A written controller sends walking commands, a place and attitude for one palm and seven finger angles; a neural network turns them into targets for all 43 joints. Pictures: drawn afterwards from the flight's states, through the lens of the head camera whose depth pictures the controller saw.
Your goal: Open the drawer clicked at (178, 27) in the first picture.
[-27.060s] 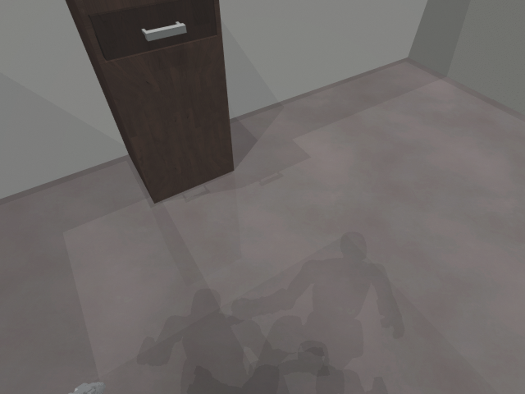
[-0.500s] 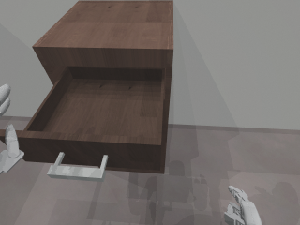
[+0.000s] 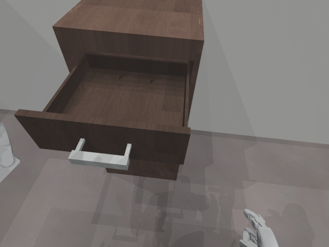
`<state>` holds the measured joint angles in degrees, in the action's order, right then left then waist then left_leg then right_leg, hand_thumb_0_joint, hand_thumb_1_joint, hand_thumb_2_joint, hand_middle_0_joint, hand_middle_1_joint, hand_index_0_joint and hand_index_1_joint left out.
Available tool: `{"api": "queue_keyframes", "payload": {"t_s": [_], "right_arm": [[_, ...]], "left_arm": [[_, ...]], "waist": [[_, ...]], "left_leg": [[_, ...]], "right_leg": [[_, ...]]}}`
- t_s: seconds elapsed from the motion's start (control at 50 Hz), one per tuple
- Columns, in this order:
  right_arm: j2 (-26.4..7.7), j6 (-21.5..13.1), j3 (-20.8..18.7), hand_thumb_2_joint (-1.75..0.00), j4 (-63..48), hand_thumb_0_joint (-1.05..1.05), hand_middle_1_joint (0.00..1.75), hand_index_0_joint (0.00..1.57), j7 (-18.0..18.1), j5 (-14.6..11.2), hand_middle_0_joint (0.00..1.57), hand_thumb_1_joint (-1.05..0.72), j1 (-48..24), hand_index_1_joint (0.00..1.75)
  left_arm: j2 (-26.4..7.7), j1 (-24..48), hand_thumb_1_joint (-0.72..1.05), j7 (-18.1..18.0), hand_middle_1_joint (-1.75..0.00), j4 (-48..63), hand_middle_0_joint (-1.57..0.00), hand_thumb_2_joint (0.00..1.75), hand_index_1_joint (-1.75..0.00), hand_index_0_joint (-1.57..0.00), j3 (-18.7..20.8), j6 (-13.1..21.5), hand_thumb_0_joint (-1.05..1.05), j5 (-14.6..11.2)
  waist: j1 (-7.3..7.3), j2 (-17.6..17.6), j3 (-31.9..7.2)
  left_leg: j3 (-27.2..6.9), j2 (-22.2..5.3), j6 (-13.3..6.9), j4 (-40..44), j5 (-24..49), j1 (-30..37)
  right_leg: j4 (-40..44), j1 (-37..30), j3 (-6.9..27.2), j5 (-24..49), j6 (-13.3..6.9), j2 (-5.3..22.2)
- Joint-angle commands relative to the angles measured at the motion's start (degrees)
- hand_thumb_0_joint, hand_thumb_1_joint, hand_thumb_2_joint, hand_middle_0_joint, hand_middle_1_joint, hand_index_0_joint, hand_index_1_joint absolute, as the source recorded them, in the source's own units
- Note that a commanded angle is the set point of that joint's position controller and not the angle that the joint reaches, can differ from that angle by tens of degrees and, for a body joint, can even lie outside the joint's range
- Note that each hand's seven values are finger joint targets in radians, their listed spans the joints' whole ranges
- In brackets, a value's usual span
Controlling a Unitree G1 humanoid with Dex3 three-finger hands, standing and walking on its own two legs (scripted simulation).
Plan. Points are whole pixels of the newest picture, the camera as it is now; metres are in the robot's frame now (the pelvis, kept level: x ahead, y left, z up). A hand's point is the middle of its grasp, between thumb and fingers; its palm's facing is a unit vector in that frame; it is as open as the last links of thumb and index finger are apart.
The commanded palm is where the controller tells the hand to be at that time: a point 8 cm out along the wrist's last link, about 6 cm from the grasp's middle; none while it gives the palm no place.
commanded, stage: step back with the hand held close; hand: left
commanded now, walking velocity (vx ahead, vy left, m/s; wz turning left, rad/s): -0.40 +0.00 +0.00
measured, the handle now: (102, 152) +0.32 +0.18 +0.05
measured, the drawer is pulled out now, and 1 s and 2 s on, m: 0.30 0.30 0.30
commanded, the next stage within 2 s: stop stepping back and stand still in 0.46 s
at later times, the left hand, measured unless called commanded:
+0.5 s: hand (5, 219) +0.12 +0.20 +0.23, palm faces +0.37 -0.78 -0.50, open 7.4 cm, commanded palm +0.05 +0.25 +0.24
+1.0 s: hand out of the picture +0.02 +0.22 +0.23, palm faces +0.47 -0.78 -0.41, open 7.4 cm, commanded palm -0.05 +0.25 +0.24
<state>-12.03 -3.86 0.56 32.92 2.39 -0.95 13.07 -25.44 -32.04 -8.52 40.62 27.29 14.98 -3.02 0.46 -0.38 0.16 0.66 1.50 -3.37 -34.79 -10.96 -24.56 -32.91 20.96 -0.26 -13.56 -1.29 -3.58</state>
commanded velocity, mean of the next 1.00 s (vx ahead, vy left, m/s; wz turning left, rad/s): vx -0.12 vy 0.01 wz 0.03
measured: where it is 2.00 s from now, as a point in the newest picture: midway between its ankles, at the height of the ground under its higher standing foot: outside the picture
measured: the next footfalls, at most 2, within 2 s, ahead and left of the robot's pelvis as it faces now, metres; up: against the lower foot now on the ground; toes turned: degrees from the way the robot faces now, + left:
right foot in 0.20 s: -0.02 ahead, -0.13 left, +0.00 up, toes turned -3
left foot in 0.54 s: -0.12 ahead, +0.08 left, +0.00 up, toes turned +0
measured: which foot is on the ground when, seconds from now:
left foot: down 0.00-0.32, up 0.34-0.52, down 0.54-1.00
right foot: down 0.00-0.02, up 0.04-0.18, down 0.20-0.94, up 0.96-1.00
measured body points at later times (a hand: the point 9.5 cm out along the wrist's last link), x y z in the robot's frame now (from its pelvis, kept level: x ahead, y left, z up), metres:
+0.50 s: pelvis -0.08 -0.03 +0.01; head -0.07 -0.01 +0.46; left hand +0.09 +0.24 +0.26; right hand +0.06 -0.28 -0.08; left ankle -0.08 +0.10 -0.70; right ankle -0.06 -0.13 -0.73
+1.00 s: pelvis -0.18 -0.03 +0.01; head -0.19 -0.02 +0.46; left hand -0.01 +0.26 +0.25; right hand -0.04 -0.26 -0.08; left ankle -0.14 +0.09 -0.73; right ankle -0.14 -0.13 -0.72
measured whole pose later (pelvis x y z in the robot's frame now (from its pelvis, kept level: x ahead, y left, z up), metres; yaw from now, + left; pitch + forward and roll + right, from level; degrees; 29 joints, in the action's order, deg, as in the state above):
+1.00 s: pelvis -0.18 -0.03 +0.01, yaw +0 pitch -2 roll +0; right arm -11.2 -3.7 0.8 35.2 2.3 -0.3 15.4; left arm -23.8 -29.8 -9.7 35.4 26.2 11.4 -1.8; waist 1.8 0.8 -1.2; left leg -0.5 0.1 -1.5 -32.2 -14.9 -16.1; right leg -36.1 18.6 -1.8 -19.8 -0.1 -2.0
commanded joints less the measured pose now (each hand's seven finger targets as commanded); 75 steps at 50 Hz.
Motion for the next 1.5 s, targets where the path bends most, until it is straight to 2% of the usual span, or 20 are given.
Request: {"api": "queue_keyframes", "payload": {"t_s": [0.0, 0.16, 0.26, 0.34, 0.46, 0.54, 0.58, 0.68, 0.74, 0.82, 0.92, 1.02, 1.1, 1.14, 1.22, 1.32, 1.34, 1.4, 1.44, 1.48], "right_arm": [[-7.07, -4.80, -2.90, -0.90, -9.86, 0.00, 0.30, 0.20, 0.96, 0.76, 0.20, -0.90, -6.16, 0.30], [-7.57, -6.81, -2.76, -0.90, -6.13, 0.00, 0.30, 0.20, -0.73, 1.44, 0.20, -0.90, -5.73, 0.30], [-7.32, -5.80, -2.99, -0.90, -8.54, 0.00, 0.30, 0.20, -1.13, 0.06, 0.20, -0.90, -8.25, 0.30], [-5.33, -3.36, -4.01, -0.90, -6.84, 0.00, 0.30, 0.20, -0.66, -0.37, 0.20, -0.90, -7.78, 0.30], [-4.43, -1.84, -2.16, -0.90, -5.63, 0.00, 0.30, 0.20, 1.71, 0.43, 0.20, -0.90, -7.61, 0.30], [-7.85, -3.72, -4.98, -0.90, -6.97, 0.00, 0.30, 0.20, 0.43, -0.34, 0.20, -0.90, -6.36, 0.30], [-6.04, -4.44, -3.95, -0.90, -8.18, 0.00, 0.30, 0.20, -0.12, 1.31, 0.20, -0.90, -6.38, 0.30], [-6.57, -5.68, -3.02, -0.90, -8.09, 0.00, 0.30, 0.20, -0.54, -0.26, 0.20, -0.90, -5.32, 0.30], [-5.95, -3.92, -3.62, -0.90, -6.96, 0.00, 0.30, 0.20, -0.08, -0.14, 0.20, -0.90, -3.77, 0.30], [-6.27, -2.86, -2.68, -0.90, -6.21, 0.00, 0.30, 0.20, 0.49, 0.20, 0.20, -0.90, -5.83, 0.30], [-6.59, -3.18, -2.26, -0.90, -7.48, 0.00, 0.30, 0.20, 0.80, 0.16, 0.20, -0.90, -7.21, 0.30], [-6.38, -4.49, -2.30, -0.90, -6.76, 0.00, 0.30, 0.20, 0.30, 0.50, 0.20, -0.90, -6.69, 0.30], [-5.74, -3.59, -2.94, -0.90, -5.22, 0.00, 0.30, 0.20, 0.02, 0.56, 0.20, -0.90, -5.62, 0.30], [-5.29, -3.04, -2.70, -0.90, -4.84, 0.00, 0.30, 0.20, -0.30, 0.51, 0.20, -0.90, -5.56, 0.30], [-6.50, -3.14, -2.86, -0.90, -5.55, 0.00, 0.30, 0.20, 0.45, 0.28, 0.20, -0.90, -6.32, 0.30], [-6.18, -3.93, -2.17, -0.90, -6.34, 0.00, 0.30, 0.20, 0.59, 0.30, 0.20, -0.90, -6.94, 0.30], [-14.84, -7.22, -5.45, -0.90, 8.88, 0.00, 0.30, 0.20, -3.85, 0.19, 0.20, -0.90, -8.74, 0.30], [-8.09, -1.11, -3.29, -0.90, 8.17, 0.00, 0.30, 0.20, -2.81, 1.45, 0.20, -0.90, -2.93, 0.30], [-8.58, -0.36, -3.00, -0.90, 8.17, 0.00, 0.30, 0.20, -2.20, 2.05, 0.20, -0.90, -3.46, 0.30], [-8.10, 1.05, -3.17, -0.90, 9.68, 0.00, 0.30, 0.20, -1.78, 1.51, 0.20, -0.90, -3.37, 0.30]], "left_arm": [[-10.73, 3.28, 0.90, -1.37, -0.30, 11.18, -0.20, 0.90, -0.30, -0.20, 9.64, 4.13, 0.00, 0.31], [-8.80, 4.62, 0.90, 0.64, -0.30, 10.26, -0.20, 0.90, -0.30, -0.20, 6.36, 4.67, 0.00, -0.96], [-10.50, 0.26, 0.90, 1.77, -0.30, 11.92, -0.20, 0.90, -0.30, -0.20, 8.88, 4.66, 0.00, -2.36], [-12.81, -1.15, 0.90, -0.01, -0.30, 10.46, -0.20, 0.90, -0.30, -0.20, 10.34, 3.91, 0.00, -2.83], [-9.78, 1.83, 0.90, -1.61, -0.30, 3.55, -0.20, 0.90, -0.30, -0.20, 7.18, 2.53, 0.00, -0.06], [-10.45, 0.10, 0.90, -0.28, -0.30, 11.66, -0.20, 0.90, -0.30, -0.20, 6.43, 4.63, 0.00, -1.25], [-11.04, -0.75, 0.90, -0.35, -0.30, 15.45, -0.20, 0.90, -0.30, -0.20, 8.46, 4.03, 0.00, -1.15], [-10.78, -0.08, 0.90, -1.20, -0.30, 15.07, -0.20, 0.90, -0.30, -0.20, 9.07, 2.82, 0.00, -0.79], [-9.79, 0.21, 0.90, -2.17, -0.30, 8.97, -0.20, 0.90, -0.30, -0.20, 7.80, 0.83, 0.00, -1.24], [-8.70, 4.89, 0.90, -2.56, -0.30, 4.28, -0.20, 0.90, -0.30, -0.20, 5.14, -0.24, 0.00, -0.14], [-9.05, 7.08, 0.90, -2.01, -0.30, 7.49, -0.20, 0.90, -0.30, -0.20, 4.74, 0.32, 0.00, 1.29], [-8.90, 4.29, 0.90, -1.72, -0.30, 9.37, -0.20, 0.90, -0.30, -0.20, 4.24, 0.02, 0.00, 1.58], [-8.08, 4.17, 0.90, -1.99, -0.30, 7.27, -0.20, 0.90, -0.30, -0.20, 3.50, 0.19, 0.00, 0.68], [-7.96, 5.03, 0.90, -2.26, -0.30, 7.61, -0.20, 0.90, -0.30, -0.20, 3.44, 0.59, 0.00, 0.35], [-7.58, 3.58, 0.90, -2.19, -0.30, 6.36, -0.20, 0.90, -0.30, -0.20, 3.38, 0.72, 0.00, 0.09], [-8.20, 3.56, 0.90, -1.77, -0.30, 8.50, -0.20, 0.90, -0.30, -0.20, 4.07, 1.44, 0.00, 0.60], [5.30, 5.34, 0.90, 6.58, -0.30, -44.80, -0.20, 0.90, -0.30, -0.20, -21.61, -8.42, 0.00, 6.02], [8.81, 8.43, 0.90, 8.16, -0.30, -50.85, -0.20, 0.90, -0.30, -0.20, -21.16, -14.77, 0.00, 5.01], [7.53, 10.45, 0.90, 8.13, -0.30, -57.09, -0.20, 0.90, -0.30, -0.20, -21.69, -14.70, 0.00, 5.32], [5.05, 13.13, 0.90, 7.98, -0.30, -65.32, -0.20, 0.90, -0.30, -0.20, -21.91, -14.83, 0.00, 5.33]], "waist": [[-0.33, -11.43, -5.37], [-0.81, -9.51, -9.56], [-1.23, -7.94, -12.22], [-0.10, 10.25, -7.87], [1.29, 5.68, -4.41], [-0.55, -6.77, -12.18], [-0.55, -16.58, -10.87], [0.22, -4.98, -7.25], [1.33, 6.40, -4.80], [1.88, 5.95, -0.32], [0.72, -12.79, 0.70], [0.38, -4.64, 1.46], [0.89, 6.27, 0.52], [1.49, 4.69, -1.17], [0.65, 0.25, -1.28], [-0.07, -6.69, -1.31], [2.42, -7.36, 4.38], [0.48, -1.83, -3.58], [-0.78, 7.49, -6.12], [-0.49, 15.84, -6.53]], "left_leg": [[-16.50, -16.81, -3.56, 21.49, -18.48, -11.47], [-11.62, -16.80, -2.47, 12.31, 18.56, 8.64], [-6.77, -12.99, -0.32, 9.93, -0.19, 3.82], [-1.95, -0.43, 5.05, -25.68, -15.68, 1.96], [-0.52, -2.23, 4.15, 3.46, -10.12, 2.46], [-6.88, -15.86, -0.26, 11.44, 29.44, 12.07], [-10.26, -18.04, -2.77, 13.92, 22.46, 3.77], [-4.21, -9.53, 0.78, 6.57, -2.16, 0.25], [-0.53, -1.30, 3.28, -10.54, -14.05, 5.31], [-1.35, -2.68, 1.72, 1.54, -11.92, 13.46], [-18.09, -13.97, -3.69, 25.48, -36.02, -5.07], [-8.44, -8.13, -1.35, 15.85, -22.42, -4.70], [-1.78, -1.65, 1.95, -5.19, -10.75, 3.44], [-2.68, -2.48, 2.31, -4.03, -7.10, 4.77], [-4.11, -5.16, 0.96, 10.26, -2.13, 14.15], [-8.07, -8.60, -0.06, 18.66, -7.23, 6.35], [-10.01, -8.37, -0.06, 9.45, 6.34, 0.03], [-11.78, -11.19, -2.42, 10.58, 8.43, 1.53], [-11.75, -9.72, -2.65, 7.13, 18.38, 3.64], [-5.55, -4.21, 0.47, 2.43, 8.88, 6.60]], "right_leg": [[-10.82, -12.44, 2.05, -7.31, 1.32, 1.72], [-0.47, -5.69, -0.30, -7.63, 1.62, 2.06], [2.80, -9.15, 0.07, -3.97, 0.03, 4.22], [20.93, 5.85, 21.50, -2.58, -10.27, 25.68], [7.82, -7.81, 7.17, 29.01, -4.14, 15.55], [-5.39, -6.55, 1.61, 5.69, 2.13, 6.01], [-11.86, -5.97, -0.16, -9.95, 2.43, 4.36], [7.17, -13.88, 1.56, 4.10, 1.29, 6.20], [22.39, -0.19, 21.12, -22.86, -5.00, 18.28], [19.37, 6.58, 11.03, -23.40, -3.52, 14.66], [-7.28, -8.71, -0.96, -10.04, 1.86, 1.49], [7.90, -13.56, 1.35, -6.12, 0.56, 3.56], [24.59, -2.73, 22.41, -21.82, -4.93, 16.63], [21.72, -5.80, 19.29, -10.28, -6.47, 17.51], [16.36, -4.39, 8.72, -5.05, -1.43, 9.30], [10.26, -12.03, 3.27, 1.13, 1.00, 4.26], [-2.25, -3.20, -0.40, 9.50, 0.80, 6.79], [-4.62, -3.95, 1.16, -3.72, 0.78, 5.21], [-1.41, -8.89, 2.13, 6.88, 0.23, 5.76], [5.20, -10.78, 7.47, 17.76, -1.78, 10.63]]}}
